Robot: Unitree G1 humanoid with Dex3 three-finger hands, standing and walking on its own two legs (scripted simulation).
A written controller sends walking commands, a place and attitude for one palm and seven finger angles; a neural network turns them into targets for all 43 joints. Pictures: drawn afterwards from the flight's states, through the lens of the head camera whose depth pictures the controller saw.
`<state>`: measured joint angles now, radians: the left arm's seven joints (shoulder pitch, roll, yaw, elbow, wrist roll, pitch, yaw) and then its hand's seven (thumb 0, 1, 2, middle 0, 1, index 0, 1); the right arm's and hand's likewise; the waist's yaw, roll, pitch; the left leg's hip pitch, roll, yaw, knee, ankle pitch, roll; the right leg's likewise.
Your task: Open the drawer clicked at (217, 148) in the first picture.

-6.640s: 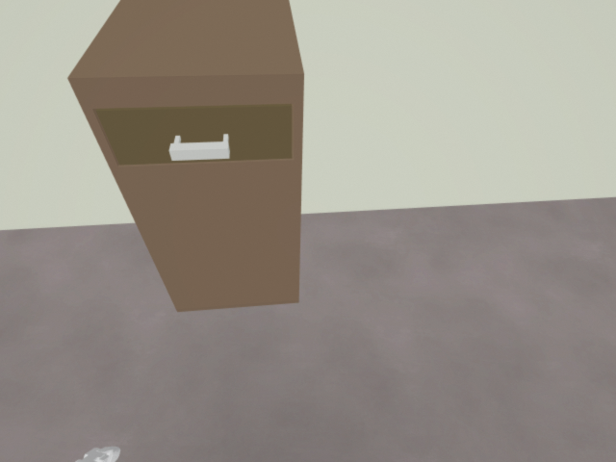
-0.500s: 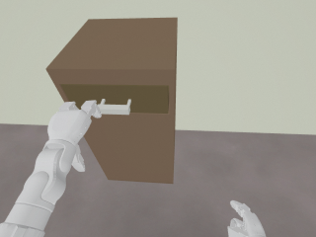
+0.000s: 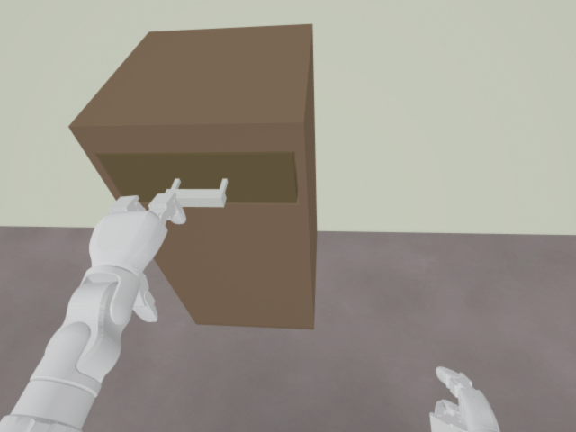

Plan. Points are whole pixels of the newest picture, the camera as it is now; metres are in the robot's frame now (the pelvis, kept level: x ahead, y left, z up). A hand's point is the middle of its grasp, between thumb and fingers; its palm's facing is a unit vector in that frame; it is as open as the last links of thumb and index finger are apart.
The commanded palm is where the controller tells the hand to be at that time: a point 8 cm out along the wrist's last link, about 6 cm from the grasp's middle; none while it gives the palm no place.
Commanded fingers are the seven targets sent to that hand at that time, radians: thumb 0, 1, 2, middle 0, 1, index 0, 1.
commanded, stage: move the hooked fingers above the handle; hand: left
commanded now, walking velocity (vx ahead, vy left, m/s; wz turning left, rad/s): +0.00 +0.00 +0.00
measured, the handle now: (197, 190) +0.55 +0.27 -0.02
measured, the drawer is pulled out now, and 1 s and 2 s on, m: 0.00 0.00 0.00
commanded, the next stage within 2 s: none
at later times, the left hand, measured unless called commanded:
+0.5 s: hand (174, 225) +0.39 +0.24 +0.06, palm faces -0.01 -0.03 -1.00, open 13.8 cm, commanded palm +0.37 +0.25 +0.12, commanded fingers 0.00 -0.50 0.30 -0.30 -1.20 -0.30 -1.20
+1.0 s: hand (174, 205) +0.44 +0.26 +0.05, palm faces -0.02 +0.00 -1.00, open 13.8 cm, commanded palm +0.42 +0.26 +0.11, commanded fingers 0.00 -0.50 0.30 -0.30 -1.20 -0.30 -1.20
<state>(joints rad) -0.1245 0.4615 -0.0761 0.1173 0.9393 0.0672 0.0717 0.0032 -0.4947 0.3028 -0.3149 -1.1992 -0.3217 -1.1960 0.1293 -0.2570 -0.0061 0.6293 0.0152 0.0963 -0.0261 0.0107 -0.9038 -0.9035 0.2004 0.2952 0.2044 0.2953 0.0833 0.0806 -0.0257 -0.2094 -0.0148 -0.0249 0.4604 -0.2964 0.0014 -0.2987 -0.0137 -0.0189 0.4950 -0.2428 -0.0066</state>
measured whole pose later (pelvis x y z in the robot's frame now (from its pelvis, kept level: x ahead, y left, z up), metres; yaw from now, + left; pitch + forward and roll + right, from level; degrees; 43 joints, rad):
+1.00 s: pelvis +0.01 +0.01 -0.01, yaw -1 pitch +12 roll +0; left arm -0.64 0.52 -0.03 0.78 1.05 -0.10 0.18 0.00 -0.49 0.30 -0.32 -1.20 -0.32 -1.20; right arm 0.27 -0.26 -0.06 0.66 0.01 0.10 -0.04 0.01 -0.90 -0.90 0.20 0.30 0.21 0.30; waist -0.01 0.03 -0.09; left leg -0.47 -0.02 -0.01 0.63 -0.37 0.02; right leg -0.54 -0.01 -0.01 0.62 -0.29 0.01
